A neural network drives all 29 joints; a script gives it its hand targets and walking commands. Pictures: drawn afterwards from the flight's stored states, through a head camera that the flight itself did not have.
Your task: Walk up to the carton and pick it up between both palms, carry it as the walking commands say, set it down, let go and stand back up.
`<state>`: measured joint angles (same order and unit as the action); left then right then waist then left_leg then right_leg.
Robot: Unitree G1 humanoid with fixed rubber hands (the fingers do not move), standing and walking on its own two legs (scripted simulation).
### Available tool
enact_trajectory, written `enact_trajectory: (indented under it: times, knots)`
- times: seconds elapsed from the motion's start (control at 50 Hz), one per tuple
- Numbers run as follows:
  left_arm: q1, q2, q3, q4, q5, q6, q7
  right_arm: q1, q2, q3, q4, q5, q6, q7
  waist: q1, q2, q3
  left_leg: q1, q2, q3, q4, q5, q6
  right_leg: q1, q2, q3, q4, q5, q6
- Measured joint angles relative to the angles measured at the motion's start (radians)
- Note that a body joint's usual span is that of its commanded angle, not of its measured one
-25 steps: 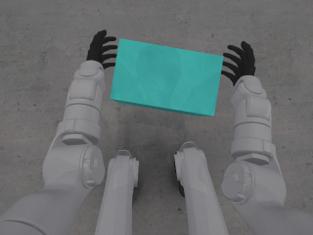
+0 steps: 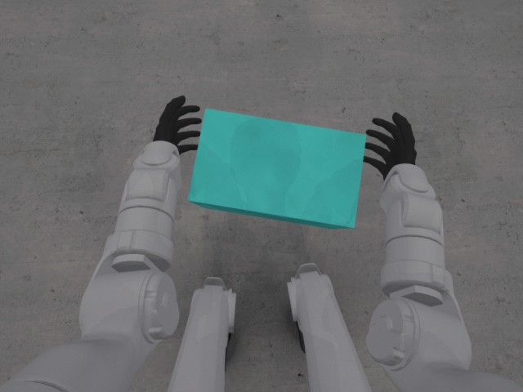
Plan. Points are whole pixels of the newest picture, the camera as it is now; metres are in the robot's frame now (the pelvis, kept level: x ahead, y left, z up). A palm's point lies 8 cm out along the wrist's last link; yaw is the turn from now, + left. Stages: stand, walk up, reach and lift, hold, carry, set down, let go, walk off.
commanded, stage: reach and lift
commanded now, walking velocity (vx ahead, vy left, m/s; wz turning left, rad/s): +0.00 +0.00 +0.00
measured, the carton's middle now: (275, 175) +0.44 -0.05 -0.15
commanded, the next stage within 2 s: none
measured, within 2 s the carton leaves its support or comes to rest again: neither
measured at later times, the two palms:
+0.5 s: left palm (147, 133) +0.46 +0.12 +0.02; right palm (426, 158) +0.40 -0.22 +0.03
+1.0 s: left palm (115, 116) +0.44 +0.13 +0.10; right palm (471, 149) +0.37 -0.22 +0.11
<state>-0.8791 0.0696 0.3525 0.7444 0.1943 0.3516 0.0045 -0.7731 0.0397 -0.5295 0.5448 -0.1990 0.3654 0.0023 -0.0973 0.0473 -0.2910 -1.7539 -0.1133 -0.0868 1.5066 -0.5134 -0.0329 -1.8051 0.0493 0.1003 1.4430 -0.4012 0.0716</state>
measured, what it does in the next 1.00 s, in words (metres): rises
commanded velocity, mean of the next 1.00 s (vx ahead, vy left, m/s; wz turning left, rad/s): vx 0.00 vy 0.00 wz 0.00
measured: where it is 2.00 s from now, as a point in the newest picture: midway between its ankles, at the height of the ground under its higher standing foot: (262, 342)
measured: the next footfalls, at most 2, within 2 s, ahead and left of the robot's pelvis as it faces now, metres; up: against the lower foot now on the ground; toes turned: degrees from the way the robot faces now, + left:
none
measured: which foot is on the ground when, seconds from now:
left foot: down 0.00-1.00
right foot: down 0.00-1.00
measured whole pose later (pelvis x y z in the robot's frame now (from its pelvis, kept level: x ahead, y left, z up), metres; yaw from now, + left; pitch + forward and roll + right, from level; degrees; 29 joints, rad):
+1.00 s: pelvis +0.06 +0.01 +0.15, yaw +0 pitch +28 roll -1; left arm -0.52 -0.04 0.35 0.62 0.26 0.34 -0.05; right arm -0.43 0.14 -0.50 0.43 -0.28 0.36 0.06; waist -0.11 0.05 -0.25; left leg -0.99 -0.09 -0.13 0.86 -0.36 0.00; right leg -1.03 0.03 0.11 0.80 -0.26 0.06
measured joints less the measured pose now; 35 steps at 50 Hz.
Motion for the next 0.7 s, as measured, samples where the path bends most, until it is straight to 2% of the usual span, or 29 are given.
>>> enact_trajectory:
  times: [0.7]
  knots:
    - [0.268, -0.072, -0.011, -0.078, 0.021, -0.027, -0.030, 0.263, 0.075, 0.033, -0.078, -0.024, -0.025, 0.022, -0.005, 0.000, 0.014, 0.516, 0.018, -0.035, -0.408, 0.073, 0.018, 0.523, -0.008, 0.002, -0.403, 0.058, -0.015]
